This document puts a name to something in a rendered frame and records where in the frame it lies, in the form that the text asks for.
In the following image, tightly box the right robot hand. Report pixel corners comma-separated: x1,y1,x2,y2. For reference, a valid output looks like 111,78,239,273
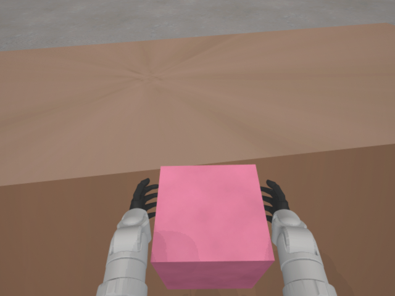
260,180,289,223

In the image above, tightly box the carton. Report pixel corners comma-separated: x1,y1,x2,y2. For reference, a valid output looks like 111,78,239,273
151,165,275,289

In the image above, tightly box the robot right forearm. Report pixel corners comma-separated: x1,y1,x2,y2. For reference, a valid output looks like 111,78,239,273
272,209,337,296

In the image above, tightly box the robot left forearm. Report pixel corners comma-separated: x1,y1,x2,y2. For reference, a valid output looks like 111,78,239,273
96,208,151,296

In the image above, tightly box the left robot hand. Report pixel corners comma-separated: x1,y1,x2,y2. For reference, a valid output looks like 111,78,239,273
130,178,159,219

